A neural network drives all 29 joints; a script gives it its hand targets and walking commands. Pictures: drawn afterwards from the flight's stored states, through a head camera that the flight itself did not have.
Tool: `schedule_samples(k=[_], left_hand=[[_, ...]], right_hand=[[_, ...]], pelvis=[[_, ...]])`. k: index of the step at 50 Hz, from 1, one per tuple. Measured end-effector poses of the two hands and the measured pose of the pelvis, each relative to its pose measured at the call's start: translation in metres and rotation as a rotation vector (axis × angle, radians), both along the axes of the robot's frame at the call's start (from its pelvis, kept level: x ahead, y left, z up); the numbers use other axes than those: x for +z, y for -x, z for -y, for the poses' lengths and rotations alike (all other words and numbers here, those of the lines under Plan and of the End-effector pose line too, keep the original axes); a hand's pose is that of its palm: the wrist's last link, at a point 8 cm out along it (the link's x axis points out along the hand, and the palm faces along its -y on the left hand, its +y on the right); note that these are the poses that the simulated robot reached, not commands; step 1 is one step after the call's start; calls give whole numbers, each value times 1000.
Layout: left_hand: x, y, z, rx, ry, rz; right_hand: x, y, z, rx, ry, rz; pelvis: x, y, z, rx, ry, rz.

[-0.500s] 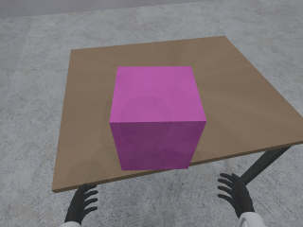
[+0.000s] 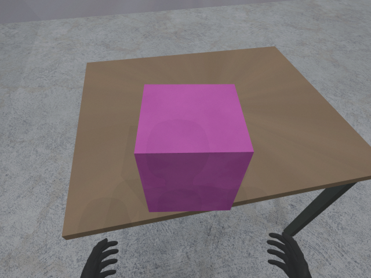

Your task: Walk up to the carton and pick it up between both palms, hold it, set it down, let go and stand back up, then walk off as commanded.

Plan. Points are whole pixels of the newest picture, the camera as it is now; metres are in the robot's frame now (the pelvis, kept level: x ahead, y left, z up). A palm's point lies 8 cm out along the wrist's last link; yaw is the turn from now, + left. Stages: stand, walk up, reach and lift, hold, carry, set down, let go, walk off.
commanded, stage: let go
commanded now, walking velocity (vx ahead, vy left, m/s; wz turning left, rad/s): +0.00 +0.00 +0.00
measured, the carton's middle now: (189, 151) +0.41 +0.01 +0.03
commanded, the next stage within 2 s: stand in 0.18 s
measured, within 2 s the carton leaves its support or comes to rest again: neither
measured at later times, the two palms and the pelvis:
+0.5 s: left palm out of the picture +0.15 +0.25 -0.08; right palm out of the picture +0.13 -0.25 -0.10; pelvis +0.02 +0.00 +0.00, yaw +0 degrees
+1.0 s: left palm out of the picture +0.12 +0.26 -0.10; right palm out of the picture +0.11 -0.25 -0.11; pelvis +0.02 +0.00 +0.00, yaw +0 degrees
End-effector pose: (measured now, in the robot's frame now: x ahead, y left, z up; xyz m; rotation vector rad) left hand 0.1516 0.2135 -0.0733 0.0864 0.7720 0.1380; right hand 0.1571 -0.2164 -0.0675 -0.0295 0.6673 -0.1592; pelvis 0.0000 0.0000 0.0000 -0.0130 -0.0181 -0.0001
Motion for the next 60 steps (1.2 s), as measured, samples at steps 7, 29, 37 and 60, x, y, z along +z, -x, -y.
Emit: schedule_samples(k=[7, 29, 37, 60], left_hand=[[-4, 3, 0, 2, 0, -23], [-11, 6, -38, -58, -129, -60], [-18, 15, -40, -51, -126, -102], [-30, 40, -45, -35, -120, -174]], right_hand=[[-6, 6, 1, 8, 10, -36], [-29, 26, 36, 17, 109, -259], [-33, 34, 36, 11, 106, -289], [-42, 58, 36, -6, 101, -357]], pelvis=[[0, 0, 0, 0, 0, -1], [0, -19, 0, 2, -6, -26], [0, -19, 0, 3, -6, -26], [0, -12, -2, 3, -3, -17]])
